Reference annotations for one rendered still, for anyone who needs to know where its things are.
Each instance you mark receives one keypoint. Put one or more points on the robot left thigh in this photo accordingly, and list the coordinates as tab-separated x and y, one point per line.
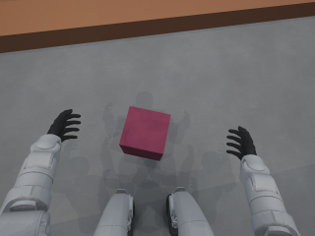
114	219

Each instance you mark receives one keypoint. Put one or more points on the right robot foot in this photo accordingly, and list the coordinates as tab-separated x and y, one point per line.
172	230

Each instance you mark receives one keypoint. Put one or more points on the robot left upper arm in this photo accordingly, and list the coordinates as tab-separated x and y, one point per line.
25	223

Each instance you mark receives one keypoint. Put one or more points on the right robot hand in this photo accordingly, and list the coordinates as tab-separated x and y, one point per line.
246	146

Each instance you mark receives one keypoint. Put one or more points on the left robot hand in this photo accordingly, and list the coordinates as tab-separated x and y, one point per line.
58	128

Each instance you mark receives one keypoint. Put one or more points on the left robot forearm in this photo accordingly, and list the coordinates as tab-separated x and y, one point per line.
33	184

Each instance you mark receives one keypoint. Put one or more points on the carton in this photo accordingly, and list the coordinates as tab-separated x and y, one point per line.
144	133

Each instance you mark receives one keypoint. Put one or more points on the right robot forearm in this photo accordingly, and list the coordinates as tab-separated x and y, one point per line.
269	216

